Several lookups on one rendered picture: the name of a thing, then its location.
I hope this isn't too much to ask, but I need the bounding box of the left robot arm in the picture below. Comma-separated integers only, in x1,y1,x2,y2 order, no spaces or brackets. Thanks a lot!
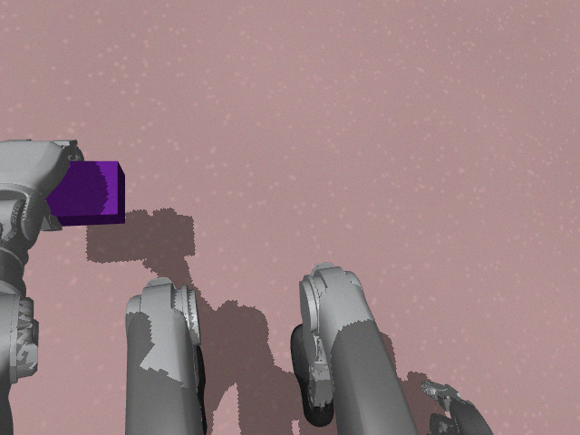
0,183,46,435

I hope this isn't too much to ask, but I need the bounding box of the right robot hand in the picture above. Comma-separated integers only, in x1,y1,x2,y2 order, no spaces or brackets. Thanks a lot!
421,381,494,435

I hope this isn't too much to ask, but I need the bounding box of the right robot foot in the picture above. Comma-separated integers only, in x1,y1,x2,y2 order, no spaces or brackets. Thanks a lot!
290,324,334,427

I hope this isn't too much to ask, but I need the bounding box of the carton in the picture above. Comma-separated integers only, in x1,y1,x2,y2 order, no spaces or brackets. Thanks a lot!
46,161,125,227

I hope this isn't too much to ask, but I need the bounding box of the left robot hand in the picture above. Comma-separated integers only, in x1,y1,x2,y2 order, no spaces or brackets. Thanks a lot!
0,140,84,231

